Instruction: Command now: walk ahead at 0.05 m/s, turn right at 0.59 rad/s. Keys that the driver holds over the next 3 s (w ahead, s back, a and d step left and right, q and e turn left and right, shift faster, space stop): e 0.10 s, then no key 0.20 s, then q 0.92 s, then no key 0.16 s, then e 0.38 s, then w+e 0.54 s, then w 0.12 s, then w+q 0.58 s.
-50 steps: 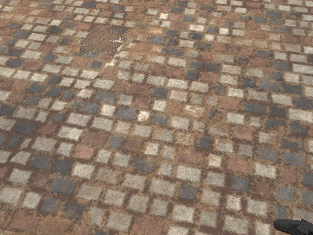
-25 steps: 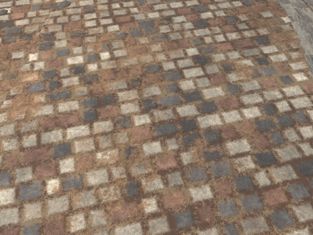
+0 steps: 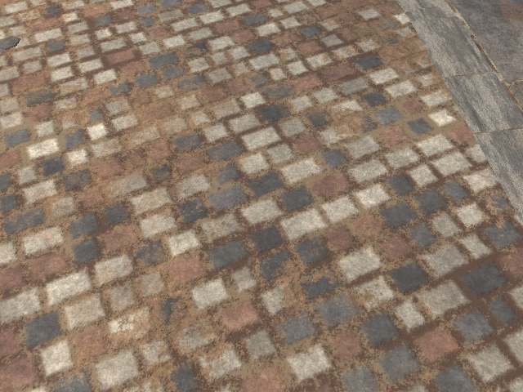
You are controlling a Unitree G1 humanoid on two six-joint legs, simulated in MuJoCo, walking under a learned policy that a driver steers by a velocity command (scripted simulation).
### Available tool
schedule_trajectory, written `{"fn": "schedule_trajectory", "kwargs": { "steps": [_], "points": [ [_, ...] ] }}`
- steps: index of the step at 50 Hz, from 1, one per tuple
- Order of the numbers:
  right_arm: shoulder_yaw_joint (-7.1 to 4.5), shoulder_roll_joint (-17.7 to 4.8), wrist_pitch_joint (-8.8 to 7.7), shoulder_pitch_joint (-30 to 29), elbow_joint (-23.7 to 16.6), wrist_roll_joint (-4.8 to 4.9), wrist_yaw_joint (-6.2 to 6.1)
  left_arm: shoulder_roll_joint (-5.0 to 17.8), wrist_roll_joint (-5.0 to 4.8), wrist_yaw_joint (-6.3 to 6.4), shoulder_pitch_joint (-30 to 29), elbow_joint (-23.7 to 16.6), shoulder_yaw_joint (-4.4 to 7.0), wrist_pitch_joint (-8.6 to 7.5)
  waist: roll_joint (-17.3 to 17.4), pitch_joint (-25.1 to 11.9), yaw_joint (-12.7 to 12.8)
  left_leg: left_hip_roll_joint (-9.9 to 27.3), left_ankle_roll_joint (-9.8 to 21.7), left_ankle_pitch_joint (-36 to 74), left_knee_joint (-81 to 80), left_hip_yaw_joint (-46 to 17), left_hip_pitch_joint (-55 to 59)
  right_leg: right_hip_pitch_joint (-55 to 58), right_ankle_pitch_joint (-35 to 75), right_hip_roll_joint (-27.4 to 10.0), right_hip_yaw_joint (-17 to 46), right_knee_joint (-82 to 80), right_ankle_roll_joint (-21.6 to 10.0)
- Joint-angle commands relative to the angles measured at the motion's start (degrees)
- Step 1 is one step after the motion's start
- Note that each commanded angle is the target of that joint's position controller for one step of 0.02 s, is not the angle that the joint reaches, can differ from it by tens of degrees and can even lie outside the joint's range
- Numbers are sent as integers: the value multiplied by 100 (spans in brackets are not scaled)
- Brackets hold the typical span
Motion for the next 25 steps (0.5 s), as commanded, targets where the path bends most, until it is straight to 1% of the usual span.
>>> {"fn": "schedule_trajectory", "kwargs": {
  "steps": [1,2,3,4,5,6,7,8,9,10,11,13,15,16,17,18,19,20,21,22,23,24,25],
  "points": [
    [-176,-567,-148,73,-390,37,48,880,-22,14,-147,-438,248,-26,-997,-882,-86,-169,102,-95,-680,102,617,778,322,-1433,1859,-662,-876],
    [-195,-567,-179,197,-363,44,72,852,-55,15,-201,-449,238,-7,-1005,-881,-181,-181,181,96,-1209,143,886,820,489,-1372,1933,-511,-796],
    [-227,-587,-205,395,-302,40,91,798,-102,25,-253,-455,219,19,-973,-856,-322,-122,286,623,-1988,211,1347,723,486,-1214,1899,-308,-633],
    [-312,-874,-206,530,-297,-32,75,602,-103,31,-80,-454,161,26,-559,-948,-271,585,544,1022,-2363,-255,1992,326,-335,-913,1617,214,-338],
    [-424,-1420,-131,264,-371,-173,34,362,-92,19,174,-551,106,2,1109,-748,105,1778,1292,2092,-2576,-1564,2372,-764,-2053,-11,430,1309,62],
    [-395,-1168,-121,373,-381,-294,53,814,-17,14,106,-551,227,-71,1523,-737,-107,2376,2041,2695,-2702,-2347,2134,-1142,-2874,21,7,2678,370],
    [-308,-888,-126,216,-463,-227,40,1087,-17,5,233,-416,332,-80,1028,-707,-69,2237,2063,2774,-2574,-1964,2063,-1124,-2582,-184,94,3441,516],
    [-264,-697,-114,35,-485,-136,31,1029,-47,23,311,-248,349,-33,713,-613,-14,1815,1797,2676,-2442,-1374,2042,-1118,-2275,-226,44,3739,630],
    [-236,-608,-96,-55,-493,-40,23,872,-38,59,338,-171,319,28,634,-553,-13,1548,1612,2598,-2358,-1025,2130,-1203,-2047,-238,11,3946,729],
    [-206,-569,-78,-47,-477,4,19,701,-38,61,315,-154,267,71,644,-508,-59,1469,1613,2843,-2333,-826,2129,-1206,-1911,-232,-15,4059,810],
    [-198,-575,-49,-7,-450,-4,18,552,-56,53,244,-173,213,86,666,-484,-83,1331,1615,2952,-2364,-578,2085,-1080,-1813,-228,-151,3895,858],
    [-205,-576,-4,83,-398,-33,14,353,-77,48,6,-256,125,70,868,-572,-189,1213,1630,2966,-2340,-337,2324,-884,-1714,-333,-373,3111,918],
    [-219,-624,35,68,-365,-24,19,199,-39,20,-141,-299,37,58,1061,-704,-264,1197,1635,2912,-2281,-208,2336,-286,-1778,-538,-570,2117,915],
    [-206,-613,47,121,-318,-10,40,99,-13,-3,-215,-309,-13,50,1154,-733,-317,1191,1652,2846,-2284,-249,2240,87,-1793,-642,-648,1556,887],
    [-188,-595,52,211,-259,15,71,79,-9,-19,-209,-269,-22,44,1219,-721,-355,1178,1659,2723,-2281,-332,2182,383,-1679,-652,-724,1030,867],
    [-167,-586,54,237,-213,56,104,86,-2,-31,-95,-175,-11,37,1203,-669,-302,1125,1620,2558,-2234,-380,2075,728,-1273,-620,-800,336,819],
    [-151,-597,51,215,-181,120,131,105,14,-46,106,-45,9,22,1131,-566,-160,1044,1531,2424,-2166,-394,1859,1203,-493,-544,-920,-599,717],
    [-145,-611,10,425,-108,165,148,272,39,-46,161,-1,47,9,994,-506,-157,970,1328,2207,-2163,-456,1592,1682,83,-591,-811,-1139,551],
    [-122,-609,-64,561,-91,100,189,601,77,4,276,-39,104,3,613,-685,-199,869,989,1659,-2066,-459,1175,2338,716,-1088,-368,-951,355],
    [-70,-446,-165,603,-193,-11,260,1101,150,70,243,-40,218,37,-519,-776,-402,367,634,771,-1672,43,739,2475,1542,-1751,97,-502,-47],
    [-51,-412,-179,371,-221,31,241,837,175,38,151,33,181,30,-1037,-807,-290,161,394,-9,-1492,435,1036,1746,825,-1930,198,-651,-437],
    [-101,-604,-145,165,-232,42,214,629,172,19,-81,-32,132,-4,-937,-515,-225,102,297,62,-1237,522,976,1530,321,-1883,198,-818,-471],
    [-140,-641,-100,79,-253,62,180,677,161,40,-90,-9,164,-25,-1026,-369,-172,31,308,195,-994,615,750,1509,84,-1851,181,-866,-415]
  ]
}}
Next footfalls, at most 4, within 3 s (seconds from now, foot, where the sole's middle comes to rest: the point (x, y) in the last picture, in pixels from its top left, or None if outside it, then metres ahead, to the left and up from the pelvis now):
0.08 left None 0.10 0.15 -0.77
0.42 right None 0.03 -0.12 -0.77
0.72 left None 0.06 0.12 -0.77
1.26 right None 0.10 -0.09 -0.77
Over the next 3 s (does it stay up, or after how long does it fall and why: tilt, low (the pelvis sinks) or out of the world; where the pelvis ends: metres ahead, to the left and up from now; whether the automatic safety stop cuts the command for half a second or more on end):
stays up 0.55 -0.06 0.01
